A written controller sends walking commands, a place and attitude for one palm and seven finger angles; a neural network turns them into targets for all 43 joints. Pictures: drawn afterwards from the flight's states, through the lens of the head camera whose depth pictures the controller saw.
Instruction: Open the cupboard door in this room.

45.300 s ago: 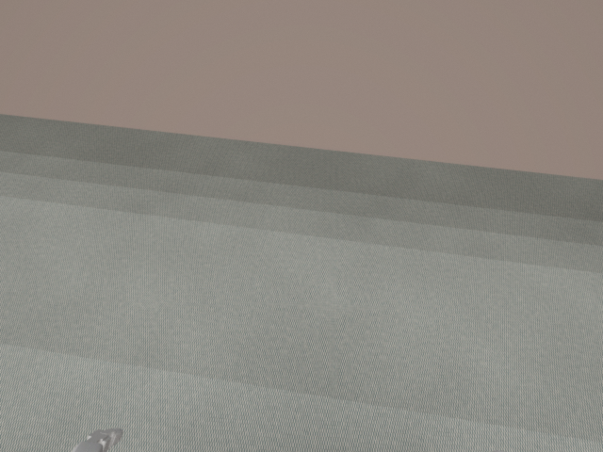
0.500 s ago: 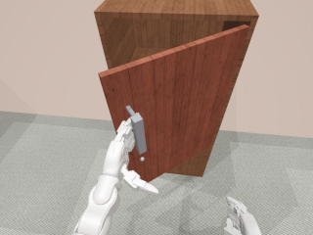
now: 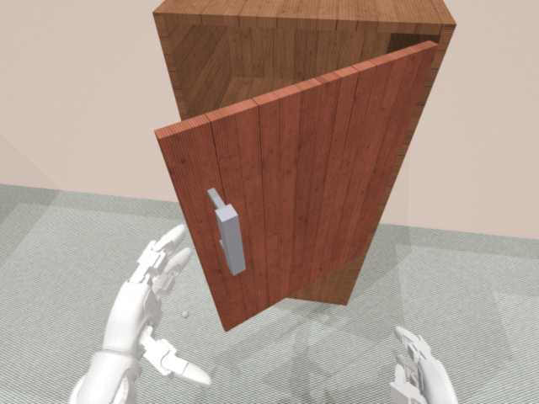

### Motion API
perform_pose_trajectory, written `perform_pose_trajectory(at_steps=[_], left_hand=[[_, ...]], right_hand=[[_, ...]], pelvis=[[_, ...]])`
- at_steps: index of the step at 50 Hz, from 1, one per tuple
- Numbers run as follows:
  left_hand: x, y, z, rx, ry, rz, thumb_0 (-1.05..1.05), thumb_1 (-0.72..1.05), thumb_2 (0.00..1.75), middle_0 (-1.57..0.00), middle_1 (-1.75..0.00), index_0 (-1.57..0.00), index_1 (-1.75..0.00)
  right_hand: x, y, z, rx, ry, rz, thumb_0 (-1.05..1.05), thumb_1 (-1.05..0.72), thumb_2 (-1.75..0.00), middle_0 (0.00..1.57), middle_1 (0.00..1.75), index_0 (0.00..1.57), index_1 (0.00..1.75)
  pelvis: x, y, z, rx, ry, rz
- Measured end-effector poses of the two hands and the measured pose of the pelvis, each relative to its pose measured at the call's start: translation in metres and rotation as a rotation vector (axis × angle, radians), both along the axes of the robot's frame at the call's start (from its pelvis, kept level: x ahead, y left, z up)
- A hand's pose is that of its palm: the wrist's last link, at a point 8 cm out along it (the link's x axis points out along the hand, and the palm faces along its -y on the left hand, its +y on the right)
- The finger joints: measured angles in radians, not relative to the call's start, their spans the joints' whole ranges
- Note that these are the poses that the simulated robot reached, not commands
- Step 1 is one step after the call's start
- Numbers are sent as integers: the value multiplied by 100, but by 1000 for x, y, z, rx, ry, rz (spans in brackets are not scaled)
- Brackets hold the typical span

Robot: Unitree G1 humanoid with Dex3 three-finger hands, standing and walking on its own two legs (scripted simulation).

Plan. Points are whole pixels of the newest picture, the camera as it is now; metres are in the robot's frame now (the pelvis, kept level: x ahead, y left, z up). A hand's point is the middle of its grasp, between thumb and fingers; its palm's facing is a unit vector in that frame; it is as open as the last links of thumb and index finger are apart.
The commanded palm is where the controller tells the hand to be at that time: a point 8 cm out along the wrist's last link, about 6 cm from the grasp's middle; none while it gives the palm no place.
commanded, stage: slide the hand sideways off the handle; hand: left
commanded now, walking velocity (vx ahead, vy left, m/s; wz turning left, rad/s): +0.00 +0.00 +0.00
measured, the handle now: (225, 232) +0.34 +0.09 +0.09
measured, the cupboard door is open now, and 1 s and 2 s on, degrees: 39 39 39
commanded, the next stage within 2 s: draw the hand back to the body in 0.30 s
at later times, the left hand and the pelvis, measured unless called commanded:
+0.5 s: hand (149, 328) +0.20 +0.17 +0.08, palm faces -0.09 -0.99 -0.05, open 16.3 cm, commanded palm +0.17 +0.23 +0.10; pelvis -0.01 +0.01 -0.01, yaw +0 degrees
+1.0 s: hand (81, 319) +0.18 +0.22 +0.13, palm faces +0.12 -0.97 -0.23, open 15.8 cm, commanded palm +0.15 +0.27 +0.15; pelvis -0.01 +0.03 +0.01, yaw +0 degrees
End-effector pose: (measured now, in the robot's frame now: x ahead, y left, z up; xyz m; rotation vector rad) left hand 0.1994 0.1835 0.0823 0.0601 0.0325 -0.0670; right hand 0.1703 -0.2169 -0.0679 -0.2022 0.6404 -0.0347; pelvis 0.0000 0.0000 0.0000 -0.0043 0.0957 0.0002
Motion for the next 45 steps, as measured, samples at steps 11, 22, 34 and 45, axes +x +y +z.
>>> perform_pose_trajectory(at_steps=[11,22,34,45], left_hand=[[-18,24,1,-4,-9,-4,-2,-50,30,-15,-30,-15,-30],[-22,38,-1,-18,-18,-11,-2,-50,30,-15,-30,-15,-30],[-27,59,24,18,-41,16,-2,-50,30,-15,-30,-15,-30],[-39,76,44,32,-57,19,-2,-48,31,-15,-30,-15,-30]], right_hand=[[1,-1,-1,-16,-29,-7,1,-90,-90,20,30,20,30],[-6,8,-2,-21,-45,-15,1,-90,-90,20,30,20,30],[-9,24,6,9,-78,-27,1,-90,-90,20,30,20,30],[2,30,23,-5,-141,12,1,-90,-90,20,30,20,30]], pelvis=[[0,3,-5,-10,12,8],[-6,12,-8,-20,13,10],[-6,21,-3,-23,-21,1],[-8,25,5,-31,-64,11]])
